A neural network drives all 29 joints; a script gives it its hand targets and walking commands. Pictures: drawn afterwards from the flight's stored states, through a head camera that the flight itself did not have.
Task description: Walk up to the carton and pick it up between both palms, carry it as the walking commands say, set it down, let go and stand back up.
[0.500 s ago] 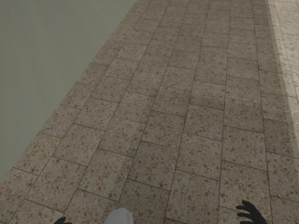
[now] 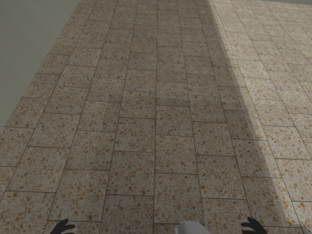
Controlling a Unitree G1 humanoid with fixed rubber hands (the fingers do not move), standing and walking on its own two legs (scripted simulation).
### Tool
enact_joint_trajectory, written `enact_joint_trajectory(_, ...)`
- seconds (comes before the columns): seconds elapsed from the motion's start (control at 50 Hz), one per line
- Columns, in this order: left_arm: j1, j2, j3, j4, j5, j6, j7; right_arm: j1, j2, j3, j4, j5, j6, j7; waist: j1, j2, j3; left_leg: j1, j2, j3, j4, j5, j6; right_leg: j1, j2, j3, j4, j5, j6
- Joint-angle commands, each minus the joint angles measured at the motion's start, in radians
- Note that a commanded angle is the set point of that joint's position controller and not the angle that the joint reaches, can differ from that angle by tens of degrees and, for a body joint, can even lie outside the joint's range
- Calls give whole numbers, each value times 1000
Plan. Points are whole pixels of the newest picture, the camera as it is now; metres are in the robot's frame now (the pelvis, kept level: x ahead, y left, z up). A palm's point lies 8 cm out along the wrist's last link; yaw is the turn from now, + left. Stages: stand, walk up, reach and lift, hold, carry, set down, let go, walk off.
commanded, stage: walk up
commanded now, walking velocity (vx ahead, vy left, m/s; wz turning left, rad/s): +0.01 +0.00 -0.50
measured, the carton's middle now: out of the picture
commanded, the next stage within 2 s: none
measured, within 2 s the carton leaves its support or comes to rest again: neither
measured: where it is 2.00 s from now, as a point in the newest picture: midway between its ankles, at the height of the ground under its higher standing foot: (215, 210)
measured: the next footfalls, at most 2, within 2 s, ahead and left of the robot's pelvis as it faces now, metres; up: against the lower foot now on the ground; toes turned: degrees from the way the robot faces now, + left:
right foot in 0.14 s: +0.02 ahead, -0.14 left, +0.00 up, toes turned -9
left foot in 0.60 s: +0.08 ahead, +0.10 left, +0.00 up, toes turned -14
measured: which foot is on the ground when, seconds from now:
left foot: down 0.00-0.14, up 0.16-0.58, down 0.60-1.00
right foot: up 0.00-0.12, down 0.14-0.60, up 0.62-1.00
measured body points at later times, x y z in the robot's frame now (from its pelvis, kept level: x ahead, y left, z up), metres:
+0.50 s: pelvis -0.01 -0.02 +0.00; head +0.04 -0.05 +0.45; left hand +0.12 +0.24 -0.11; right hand +0.08 -0.31 -0.13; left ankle +0.03 +0.13 -0.69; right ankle -0.02 -0.13 -0.74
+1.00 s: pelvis -0.01 +0.00 +0.01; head +0.03 +0.01 +0.46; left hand +0.27 +0.12 -0.11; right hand -0.16 -0.26 -0.10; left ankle +0.04 +0.11 -0.74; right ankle -0.08 -0.15 -0.67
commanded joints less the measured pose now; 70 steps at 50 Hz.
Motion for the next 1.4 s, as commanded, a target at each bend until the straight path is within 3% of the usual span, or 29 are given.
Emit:
enact_joint_trajectory(0.0, -54, 27, 2, -81, -11, -16, -5, 36, -198, -51, -31, -7, -4, -1, -37, 249, -95, 120, 231, -153, -135, 391, 125, -10, 4, -34, -122, -26, -9)
enact_joint_trajectory(0.1, 37, 55, 12, -66, -14, -48, 6, 5, -215, -56, -17, 2, 12, 11, 15, 226, -130, 32, 224, -99, -2, 376, 59, 216, 7, -59, -459, 136, -39)
enact_joint_trajectory(0.12, 78, 94, 24, -54, -4, -61, 12, 8, -180, -49, -12, 9, 12, 15, 42, 133, -142, -63, 174, -55, 130, 252, 9, 338, -49, 13, -559, 225, -64)
enact_joint_trajectory(0.14, 114, 178, 43, -49, 10, -76, 18, -7, -110, -34, -35, 6, 16, 19, 64, -138, -118, -301, 41, -7, 365, -169, -45, 445, -273, 284, -625, 498, -127)
enact_joint_trajectory(0.16, 171, 267, 57, -42, 12, -76, 28, -67, -86, -20, -80, 12, 28, 12, 96, -278, -121, -427, -38, -99, 492, -372, -63, 383, -455, 531, -624, 690, -260)
enact_joint_trajectory(0.2, 85, 172, 40, -42, 5, -68, 38, -86, -130, -30, -61, 14, 33, 14, 47, -138, -87, -401, -1, -176, 575, -238, -73, 351, -347, 376, -597, 636, -230)
enact_joint_trajectory(0.26, 14, 115, 25, -47, -4, -70, 45, -46, -133, -44, -25, 12, 35, 25, 5, -125, -107, -314, -15, -144, 598, -91, -94, 310, -236, 256, -585, 665, -181)
enact_joint_trajectory(0.4, 80, 147, 35, -23, 11, -75, 47, -145, -100, -25, -40, 20, 40, 31, 53, -155, -91, -269, -72, -136, 425, -119, -87, 332, -215, 326, -594, 571, -190)
enact_joint_trajectory(0.46, 99, 179, 25, -13, 15, -81, 48, -171, -93, 2, -77, 25, 29, 18, 60, -158, -108, -257, -91, -140, 305, -149, -75, 353, -188, 324, -548, 741, -215)
enact_joint_trajectory(0.52, 71, 167, 23, -15, 24, -73, 44, -102, -81, 2, -85, 28, 25, 13, 34, -168, -133, -140, -120, -139, 181, -159, -62, 294, -170, 359, -543, 732, -202)
enact_joint_trajectory(0.56, 23, 150, 14, -24, 25, -69, 42, -13, -78, -6, -71, 26, 15, 3, -21, -149, -137, 22, -125, -139, -11, -74, -38, 193, -125, 331, -491, 629, -151)
enact_joint_trajectory(0.58, 26, 117, 4, -28, 21, -69, 42, 48, -103, -19, -58, 16, 6, -4, -49, -74, -162, 167, -61, -179, -143, 10, -22, 84, -60, 267, -398, 449, -104)
enact_joint_trajectory(0.6, 84, 32, -6, -32, 18, -69, 44, 70, -214, -48, -65, -9, -1, -7, -23, 200, -164, 262, 204, -441, -230, 62, 16, -107, 88, 128, -183, 124, -41)
enact_joint_trajectory(0.62, 83, 38, 0, -65, 26, -55, 47, 52, -275, -59, -99, -25, 6, -4, -17, 307, -139, 122, 408, -601, -265, 61, 130, -191, 72, 48, -25, -174, -13)
enact_joint_trajectory(0.66, 23, 75, 25, -34, 13, -37, 35, -44, -182, -42, -85, -13, 0, -5, 7, 186, -95, 35, 289, -425, -213, 233, 126, -148, 18, 105, 165, -88, -29)
enact_joint_trajectory(0.72, 58, 76, 26, -7, 12, -30, 12, -82, -122, -28, -77, -2, -16, -8, 31, 216, -103, 61, 170, -215, -175, 361, 99, -117, 12, 34, 241, 40, -14)
enact_joint_trajectory(0.8, -44, 36, 10, -42, 20, -23, 4, 49, -122, -43, -41, -7, -31, -6, -21, 231, -85, 148, 194, -187, -188, 245, 112, -184, -4, 6, 125, 82, -16)
enact_joint_trajectory(0.82, -135, 71, 18, -84, 45, -12, -42, 209, -194, -75, 14, -14, -38, -16, -90, 181, -119, 264, 287, -345, -322, -374, 91, -313, -28, 54, 153, 117, -34)
enact_joint_trajectory(0.84, -211, 59, 24, -120, 52, -7, -63, 190, -205, -76, 18, -4, -44, -21, -93, 202, -51, 245, 326, -380, -371, -471, 74, -399, -55, 69, 186, 182, -23)
enact_joint_trajectory(0.9, -144, 1, 9, -91, 46, -45, -64, 195, -154, -64, 32, -15, -84, -7, -69, 209, -42, 212, 279, -273, -393, -355, 63, -303, -42, 44, 57, 203, -35)
enact_joint_trajectory(1.06, -183, -8, -2, -99, 23, -77, -67, 204, -182, -66, 46, -14, -83, 14, -85, 230, 0, 62, 256, -61, -401, -262, 53, -32, -18, -82, -339, 102, -54)
enact_joint_trajectory(1.12, -54, 32, 10, -67, 27, -87, -47, 171, -205, -60, 35, -2, -67, 21, -19, 191, -65, -6, 259, -25, -279, -218, 48, 161, -15, -119, -432, 122, -66)
enact_joint_trajectory(1.14, 43, 71, 27, -29, 35, -97, -33, 176, -183, -50, 32, -5, -62, 29, 25, 101, -141, -77, 191, 23, -81, -175, 37, 330, -10, -87, -452, 88, -78)
enact_joint_trajectory(1.16, 198, 134, 51, 23, 48, -112, -13, 158, -137, -39, 12, -11, -57, 40, 108, -80, -226, -255, 83, 85, 272, -188, 23, 546, -74, 44, -494, -28, -101)
enact_joint_trajectory(1.18, 292, 251, 73, 36, 48, -117, 7, 70, -55, -16, -74, -24, -68, 51, 180, -344, -186, -648, -66, 13, 593, -324, -8, 637, -324, 548, -684, -362, -180)
enact_joint_trajectory(1.2, 299, 245, 60, 45, 36, -119, 17, 49, -77, -21, -75, -40, -71, 52, 156, -193, -167, -735, -15, -143, 725, -273, 14, 602, -403, 671, -747, -398, -217)
enact_joint_trajectory(1.26, 93, 88, 18, 13, 22, -152, 27, 142, -77, -33, 3, -23, -78, 56, 4, -66, -81, -560, 62, -193, 632, 19, -31, 407, -269, 377, -715, 181, -195)
enact_joint_trajectory(1.32, 141, 60, 5, 37, 10, -169, 35, 148, -69, -35, 36, -20, -45, 70, -21, -72, -80, -474, 14, -148, 613, 62, -62, 376, -228, 248, -642, 748, -179)
enact_joint_trajectory(1.38, 212, 63, 3, 62, 1, -170, 41, 19, -54, -32, 2, -14, -32, 77, 9, -114, -42, -510, -2, -134, 545, 120, -66, 392, -207, 239, -693, 652, -190)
